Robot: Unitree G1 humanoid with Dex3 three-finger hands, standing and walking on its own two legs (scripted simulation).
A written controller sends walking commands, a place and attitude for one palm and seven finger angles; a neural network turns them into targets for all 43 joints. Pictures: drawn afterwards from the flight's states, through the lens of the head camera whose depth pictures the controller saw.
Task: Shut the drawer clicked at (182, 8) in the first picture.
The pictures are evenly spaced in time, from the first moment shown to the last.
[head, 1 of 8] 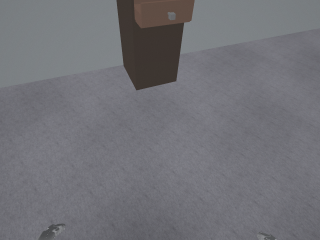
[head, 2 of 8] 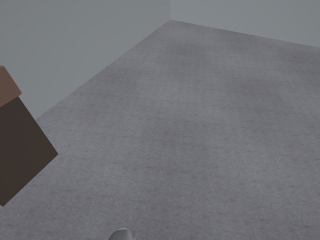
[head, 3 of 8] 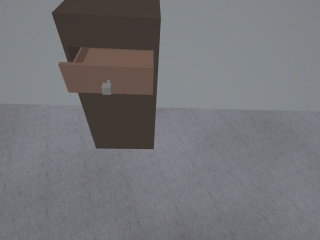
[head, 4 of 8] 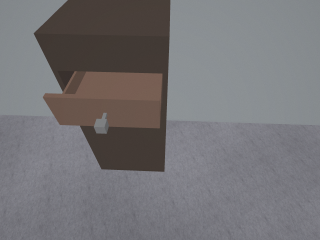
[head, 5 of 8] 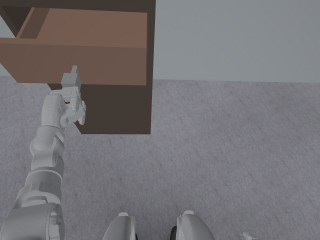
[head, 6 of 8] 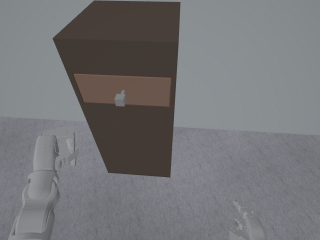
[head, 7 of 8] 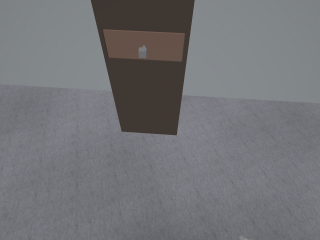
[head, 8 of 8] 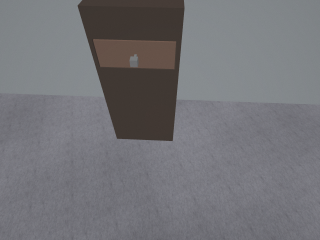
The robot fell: no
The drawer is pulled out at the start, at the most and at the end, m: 0.14 0.14 0.00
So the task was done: yes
